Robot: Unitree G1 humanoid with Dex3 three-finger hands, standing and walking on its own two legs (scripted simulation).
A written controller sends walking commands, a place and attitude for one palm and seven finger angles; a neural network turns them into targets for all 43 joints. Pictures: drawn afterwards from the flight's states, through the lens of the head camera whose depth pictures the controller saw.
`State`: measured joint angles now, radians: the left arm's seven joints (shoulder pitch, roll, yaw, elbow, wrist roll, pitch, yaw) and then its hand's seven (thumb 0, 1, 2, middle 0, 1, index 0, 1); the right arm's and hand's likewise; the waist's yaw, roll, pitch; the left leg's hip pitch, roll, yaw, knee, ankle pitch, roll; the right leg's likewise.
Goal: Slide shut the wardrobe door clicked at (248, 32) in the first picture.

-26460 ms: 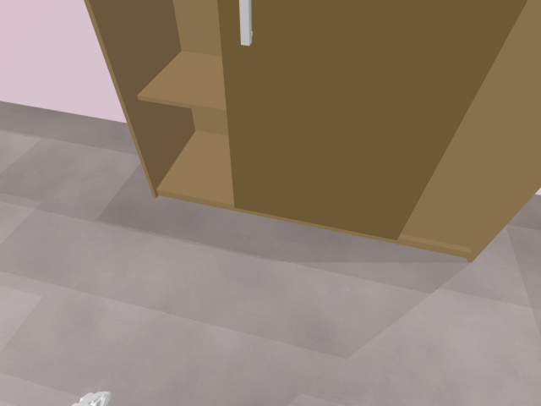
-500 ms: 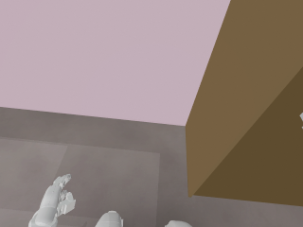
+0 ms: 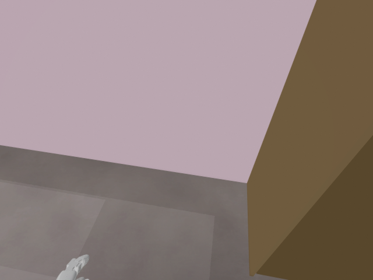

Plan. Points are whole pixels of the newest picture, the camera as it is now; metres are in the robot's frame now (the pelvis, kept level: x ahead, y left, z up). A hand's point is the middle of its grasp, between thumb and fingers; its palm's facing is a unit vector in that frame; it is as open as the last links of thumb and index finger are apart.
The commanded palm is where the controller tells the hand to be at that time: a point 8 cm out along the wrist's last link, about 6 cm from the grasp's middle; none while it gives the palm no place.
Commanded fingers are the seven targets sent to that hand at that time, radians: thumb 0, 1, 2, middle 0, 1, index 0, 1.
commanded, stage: stop walking and hold the door there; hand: right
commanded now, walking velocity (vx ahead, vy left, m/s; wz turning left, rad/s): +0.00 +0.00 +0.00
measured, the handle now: out of the picture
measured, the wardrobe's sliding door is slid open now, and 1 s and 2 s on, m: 0.00 0.00 0.00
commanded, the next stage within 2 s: loosen the grip on the handle in 1.76 s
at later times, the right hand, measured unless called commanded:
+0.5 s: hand out of the picture +0.29 -0.40 +0.18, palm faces +0.66 +0.68 -0.33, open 6.5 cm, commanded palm +0.24 -0.43 +0.17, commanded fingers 0.00 -0.90 -0.90 0.45 1.40 0.45 1.40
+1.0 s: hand out of the picture +0.29 -0.40 +0.18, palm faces +0.52 +0.82 -0.26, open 6.2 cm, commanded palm +0.25 -0.43 +0.17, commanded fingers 0.00 -0.90 -0.90 0.45 1.40 0.45 1.40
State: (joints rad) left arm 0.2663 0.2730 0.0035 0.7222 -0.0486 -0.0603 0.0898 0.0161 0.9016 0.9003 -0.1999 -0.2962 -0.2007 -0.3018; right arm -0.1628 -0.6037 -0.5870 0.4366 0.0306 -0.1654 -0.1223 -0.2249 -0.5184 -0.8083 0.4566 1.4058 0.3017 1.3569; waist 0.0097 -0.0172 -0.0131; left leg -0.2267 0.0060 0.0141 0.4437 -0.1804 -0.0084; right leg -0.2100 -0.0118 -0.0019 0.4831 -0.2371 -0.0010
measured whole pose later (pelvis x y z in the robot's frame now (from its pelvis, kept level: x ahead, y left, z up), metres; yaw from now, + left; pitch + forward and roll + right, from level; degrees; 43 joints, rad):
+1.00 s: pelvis -0.04 -0.10 -0.02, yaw -5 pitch -3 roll -2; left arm 0.14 0.25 0.01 0.68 -0.05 -0.02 0.09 0.02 0.90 0.90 -0.20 -0.30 -0.20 -0.30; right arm -0.32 -0.45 -0.35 0.17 0.05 -0.19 -0.10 -0.29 -0.57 -0.85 0.44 1.51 0.35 1.36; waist -0.01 0.01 0.14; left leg -0.39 0.18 0.00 0.86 -0.47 -0.06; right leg -0.32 -0.02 -0.04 0.69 -0.31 0.01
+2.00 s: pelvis -0.05 -0.11 +0.00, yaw -4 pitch -1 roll +0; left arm 0.23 0.24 0.00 0.69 -0.02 -0.09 0.08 0.02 0.90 0.90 -0.20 -0.30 -0.20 -0.30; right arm -0.37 -0.37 -0.37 0.32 0.08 -0.10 0.01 -0.14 -0.42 -0.72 0.50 1.47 0.38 1.39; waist -0.02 0.00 -0.01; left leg -0.24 -0.01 0.02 0.47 -0.21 0.02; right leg -0.26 -0.02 -0.04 0.46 -0.18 0.01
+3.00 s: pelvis -0.03 -0.12 -0.01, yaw -5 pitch +2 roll +0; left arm 0.23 0.24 -0.04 0.66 -0.02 -0.08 0.13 0.01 0.90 0.90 -0.20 -0.30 -0.20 -0.30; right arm -0.27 -0.48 -0.47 0.28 0.11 -0.09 0.03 -0.01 0.55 -0.20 0.38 1.22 0.26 1.15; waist -0.03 -0.02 -0.05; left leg -0.32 -0.01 0.03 0.60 -0.32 0.01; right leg -0.35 -0.02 -0.02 0.61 -0.29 0.00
